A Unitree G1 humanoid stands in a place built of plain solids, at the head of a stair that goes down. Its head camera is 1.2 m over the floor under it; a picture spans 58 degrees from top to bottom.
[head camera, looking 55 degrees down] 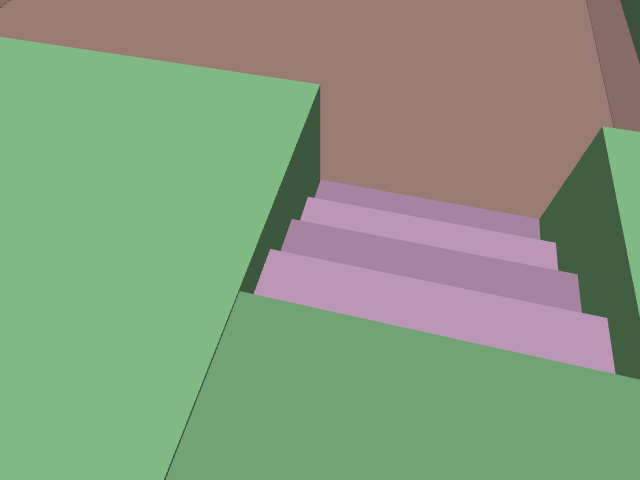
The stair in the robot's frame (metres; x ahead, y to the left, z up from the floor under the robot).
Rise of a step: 0.16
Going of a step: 0.27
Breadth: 1.20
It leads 14 degrees to the right of straight ahead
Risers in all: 5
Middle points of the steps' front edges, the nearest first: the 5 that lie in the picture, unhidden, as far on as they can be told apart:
0.51 -0.33 0.00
0.77 -0.39 -0.15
1.03 -0.46 -0.31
1.29 -0.52 -0.47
1.56 -0.58 -0.62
